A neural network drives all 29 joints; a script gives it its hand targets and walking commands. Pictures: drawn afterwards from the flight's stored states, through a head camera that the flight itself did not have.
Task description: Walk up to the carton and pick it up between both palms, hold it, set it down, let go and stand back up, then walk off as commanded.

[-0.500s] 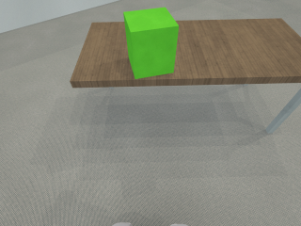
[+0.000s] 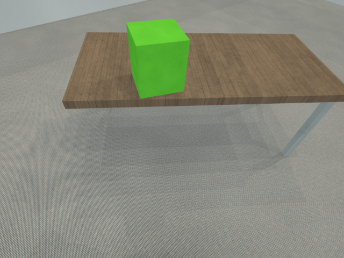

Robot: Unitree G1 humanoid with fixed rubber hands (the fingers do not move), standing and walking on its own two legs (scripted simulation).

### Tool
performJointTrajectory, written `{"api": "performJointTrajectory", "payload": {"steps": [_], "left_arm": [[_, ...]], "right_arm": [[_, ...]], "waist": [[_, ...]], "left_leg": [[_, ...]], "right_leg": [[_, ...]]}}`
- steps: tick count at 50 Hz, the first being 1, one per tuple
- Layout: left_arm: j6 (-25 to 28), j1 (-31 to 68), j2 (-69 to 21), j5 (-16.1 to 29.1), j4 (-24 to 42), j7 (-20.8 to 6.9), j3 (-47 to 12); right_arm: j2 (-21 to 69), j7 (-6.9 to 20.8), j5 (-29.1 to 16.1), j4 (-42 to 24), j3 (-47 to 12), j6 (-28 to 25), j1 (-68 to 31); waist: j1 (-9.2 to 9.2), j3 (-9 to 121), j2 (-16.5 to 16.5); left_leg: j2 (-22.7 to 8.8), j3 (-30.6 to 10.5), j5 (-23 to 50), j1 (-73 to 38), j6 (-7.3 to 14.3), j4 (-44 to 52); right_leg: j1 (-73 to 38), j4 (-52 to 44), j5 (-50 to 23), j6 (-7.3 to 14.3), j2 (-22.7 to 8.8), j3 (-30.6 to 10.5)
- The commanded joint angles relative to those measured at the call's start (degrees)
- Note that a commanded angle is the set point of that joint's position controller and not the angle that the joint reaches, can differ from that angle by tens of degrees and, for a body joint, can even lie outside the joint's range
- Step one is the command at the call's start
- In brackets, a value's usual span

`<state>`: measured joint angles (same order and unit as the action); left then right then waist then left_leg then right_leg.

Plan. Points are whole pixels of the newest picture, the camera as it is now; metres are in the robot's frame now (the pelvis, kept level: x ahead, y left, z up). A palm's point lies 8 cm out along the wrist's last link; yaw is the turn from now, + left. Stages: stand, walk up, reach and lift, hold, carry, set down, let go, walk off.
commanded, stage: walk off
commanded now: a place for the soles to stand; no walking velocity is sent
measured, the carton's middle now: (156, 59) +0.91 +0.02 -0.04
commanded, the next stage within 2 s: stand in 0.52 s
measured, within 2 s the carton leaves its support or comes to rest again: neither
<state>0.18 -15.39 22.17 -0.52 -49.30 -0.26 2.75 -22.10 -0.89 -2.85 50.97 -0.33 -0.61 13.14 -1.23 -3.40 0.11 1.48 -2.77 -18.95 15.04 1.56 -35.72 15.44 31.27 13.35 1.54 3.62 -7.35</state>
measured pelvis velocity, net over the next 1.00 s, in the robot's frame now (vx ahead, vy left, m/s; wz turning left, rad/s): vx -0.01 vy -0.01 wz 0.00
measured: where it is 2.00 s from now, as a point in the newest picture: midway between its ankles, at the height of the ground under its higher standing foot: outside the picture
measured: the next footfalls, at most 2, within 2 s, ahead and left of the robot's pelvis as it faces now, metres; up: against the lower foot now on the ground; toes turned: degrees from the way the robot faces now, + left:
none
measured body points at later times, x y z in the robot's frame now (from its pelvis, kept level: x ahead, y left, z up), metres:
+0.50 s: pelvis +0.00 -0.01 +0.00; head +0.01 -0.01 +0.45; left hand +0.10 +0.31 -0.10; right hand +0.11 -0.31 -0.11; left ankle +0.00 +0.11 -0.73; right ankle +0.03 -0.13 -0.73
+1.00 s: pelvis -0.01 -0.01 +0.01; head -0.01 -0.01 +0.46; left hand +0.08 +0.31 -0.10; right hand +0.09 -0.32 -0.11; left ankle +0.00 +0.11 -0.73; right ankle +0.03 -0.13 -0.73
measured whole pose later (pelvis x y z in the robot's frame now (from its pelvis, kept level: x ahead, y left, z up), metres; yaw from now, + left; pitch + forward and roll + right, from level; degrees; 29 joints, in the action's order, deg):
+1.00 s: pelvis -0.01 -0.01 +0.01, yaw +0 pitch -3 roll -1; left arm 1.7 -10.9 22.0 -0.5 -55.1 -0.4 2.8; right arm -21.6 -0.6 -2.8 61.4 -0.3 -0.5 5.5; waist -0.5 -2.1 1.0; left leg 0.7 -3.7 -15.4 11.9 0.1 -29.9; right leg 13.4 27.7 11.6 0.2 3.4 -7.0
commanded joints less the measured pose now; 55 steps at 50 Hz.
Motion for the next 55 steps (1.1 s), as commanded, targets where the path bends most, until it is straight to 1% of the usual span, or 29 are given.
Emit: {"api": "performJointTrajectory", "payload": {"steps": [1, 2, 3, 4, 5, 6, 7, 8, 9, 10, 11, 14, 16, 18, 21, 23, 26, 27, 29, 31, 33, 48, 55], "left_arm": [[4.0, 2.0, 15.0, -1.4, 0.7, 1.1, 3.4], [3.9, 2.1, 14.0, -1.5, 0.2, 0.9, 3.2], [3.9, 2.4, 13.4, -1.2, 0.5, 0.8, 2.9], [3.7, 2.9, 13.0, -0.9, 0.9, 0.7, 2.6], [3.5, 4.1, 12.7, -0.4, 1.3, 0.6, 2.2], [3.3, 5.3, 12.3, 0.0, 1.5, 0.6, 2.0], [3.2, 5.5, 12.0, 0.3, 1.6, 0.7, 1.9], [3.1, 5.5, 11.6, 0.5, 1.7, 0.7, 1.7], [2.9, 5.4, 11.2, 0.7, 1.5, 0.7, 1.7], [2.7, 5.5, 11.0, 0.8, 1.2, 0.7, 1.7], [2.6, 4.7, 11.0, 0.8, 0.6, 0.7, 1.7], [3.1, 4.1, 11.4, 0.5, 0.5, 0.7, 1.7], [3.4, 4.4, 12.2, 0.2, 0.5, 0.8, 1.8], [3.4, 5.1, 12.6, 0.0, 0.3, 0.7, 1.9], [3.2, 6.5, 12.2, 0.0, 0.2, 0.6, 1.7], [3.1, 6.6, 11.9, 0.1, 0.1, 0.6, 1.6], [3.1, 6.6, 11.8, 0.2, 0.0, 0.6, 1.6], [3.1, 7.8, 9.4, 0.4, -0.4, 0.5, 0.3], [3.0, 7.2, 9.9, 0.7, -0.8, 0.4, 0.3], [3.0, 7.4, 10.2, 0.8, -1.4, 0.5, 0.3], [2.9, 7.8, 10.1, 0.8, -1.9, 0.5, 0.2], [2.4, 9.5, 10.6, 0.6, -5.4, 0.5, 0.0], [2.4, 9.5, 10.7, 0.4, -6.6, 0.5, 0.1]], "right_arm": [[-9.6, 0.6, 3.2, -3.7, 4.7, -0.9, 0.6], [-9.8, 0.6, 3.4, -2.9, 4.9, -1.0, 0.4], [-9.7, 0.6, 3.4, -2.8, 5.0, -1.1, 0.1], [-9.4, 0.6, 3.4, -2.6, 5.1, -1.3, 0.1], [-9.1, 0.5, 3.3, -2.4, 5.1, -1.6, -0.2], [-9.6, 0.5, 3.4, -2.4, 5.3, -1.9, -0.3], [-10.4, 0.4, 3.6, -2.4, 5.5, -2.0, -0.4], [-11.2, 0.3, 3.7, -2.7, 5.5, -2.1, -1.3], [-11.8, 0.3, 3.8, -2.9, 5.3, -2.2, -2.7], [-12.2, 0.3, 4.1, -2.9, 5.1, -2.4, -3.7], [-12.5, 0.5, 3.8, -3.0, 4.9, -2.3, -6.1], [-11.5, 0.5, 3.5, -3.4, 4.6, -2.1, -6.8], [-10.7, 0.6, 3.4, -3.3, 4.5, -1.9, -6.3], [-10.6, 0.6, 3.4, -3.0, 4.6, -1.7, -5.9], [-10.8, 0.7, 3.6, -2.4, 4.7, -1.6, -5.8], [-11.1, 0.7, 3.6, -2.3, 4.7, -1.7, -6.2], [-11.2, 0.7, 3.6, -2.3, 4.7, -1.7, -6.9], [-10.8, 0.6, 3.8, -0.2, 3.1, -1.8, -7.2], [-11.5, 0.5, 3.7, 0.5, 3.0, -2.0, -7.8], [-11.6, 0.5, 3.6, 1.6, 2.8, -2.1, -8.6], [-11.6, 0.4, 3.7, 2.6, 2.7, -2.0, -9.3], [-11.4, 0.6, 3.9, 7.8, 2.3, -1.6, -11.4], [-11.4, 0.7, 3.9, 9.0, 2.3, -1.6, -11.1]], "waist": [[0.00, 4.1, -5.5], [0.03, 2.8, -5.6], [-0.15, 2.3, -6.2], [-0.58, 2.4, -6.3], [-1.11, 3.7, -5.9], [-1.30, 5.1, -4.7], [-1.18, 6.7, -2.8], [-0.74, 7.3, -0.5], [-0.11, 7.2, 1.7], [0.60, 6.6, 2.9], [1.66, 5.5, 3.2], [1.62, 5.8, 2.9], [1.16, 6.1, 1.7], [0.61, 6.2, 0.7], [0.22, 5.5, 0.7], [0.42, 5.2, 1.3], [0.76, 5.3, 1.8], [0.31, 4.3, 0.8], [0.86, 5.8, 0.6], [0.81, 6.7, 0.8], [0.76, 6.2, 1.3], [0.76, 2.8, 1.1], [0.81, 2.5, 1.0]], "left_leg": [[-0.6, -0.8, -15.1, 7.1, -0.7, -8.2], [-1.5, -1.0, -14.8, 6.8, -0.5, -7.2], [-1.6, -0.2, -11.9, 5.7, -0.3, -3.8], [-1.5, 0.7, -6.7, 3.0, -0.2, 2.0], [-1.7, 0.8, 1.3, -1.6, 0.0, 6.8], [-2.3, -0.6, 6.9, -5.8, 0.4, 8.1], [-3.7, -3.3, 11.6, -8.8, 1.1, 8.2], [-5.7, -7.1, 12.9, -9.5, 2.2, 9.3], [-7.8, -10.6, 10.7, -8.4, 3.5, 11.4], [-9.1, -12.2, 8.6, -6.6, 4.7, 12.7], [-9.4, -11.6, 8.6, -3.9, 5.7, 12.1], [-7.4, -8.4, 11.4, -2.2, 3.9, 9.7], [-5.8, -6.8, 11.4, -2.5, 2.9, 7.3], [-4.9, -6.0, 9.6, -3.6, 2.5, 6.5], [-5.3, -6.9, 7.1, -4.3, 2.7, 8.2], [-6.0, -7.9, 6.4, -4.1, 3.0, 9.5], [-6.4, -8.1, 6.8, -3.4, 3.3, 9.9], [-7.3, -8.7, 8.9, -2.6, 2.8, 13.0], [-7.1, -8.2, 11.8, -4.0, 2.3, 13.7], [-7.1, -7.7, 14.0, -5.2, 2.0, 13.8], [-7.2, -7.6, 14.4, -5.4, 1.8, 14.2], [-6.9, -8.0, 3.7, -3.6, 1.2, 18.3], [-6.8, -8.2, 1.8, -3.2, 1.1, 19.0]], "right_leg": [[-7.8, -13.3, -4.3, 12.0, -18.9, -21.2], [-6.3, -12.3, -4.3, 11.9, -17.3, -19.4], [-6.0, -11.7, -5.6, 10.9, -15.6, -17.2], [-5.6, -10.5, -7.5, 8.9, -14.0, -15.0], [-3.9, -9.0, -9.3, 7.0, -12.5, -12.9], [-1.8, -7.7, -11.3, 5.5, -11.1, -10.7], [0.1, -5.9, -11.9, 4.3, -9.6, -8.9], [1.5, -3.9, -10.6, 3.1, -7.6, -6.7], [2.0, -2.0, -7.9, 2.1, -5.7, -4.7], [1.2, -0.1, -5.7, 1.6, -4.3, -2.2], [-0.7, -0.5, -3.9, 1.6, -3.9, -0.9], [-3.6, -2.6, -8.0, 2.7, -5.4, -3.8], [-3.0, -4.8, -7.6, 3.9, -7.1, -7.2], [-1.7, -6.3, -5.5, 4.4, -7.9, -8.7], [-0.1, -6.4, -3.1, 3.9, -7.2, -7.9], [0.0, -5.7, -2.8, 3.4, -6.4, -6.7], [-0.9, -5.2, -3.7, 3.1, -6.0, -5.9], [-2.9, -6.2, -8.1, 1.9, -7.0, -4.9], [-5.1, -6.2, -11.3, 1.4, -7.1, -4.5], [-5.8, -6.2, -12.8, 1.3, -7.2, -4.3], [-5.9, -6.5, -12.8, 1.2, -7.2, -4.1], [-5.1, -11.5, -3.4, 1.0, -7.4, -5.3], [-4.8, -12.4, -1.4, 1.0, -7.4, -5.5]]}}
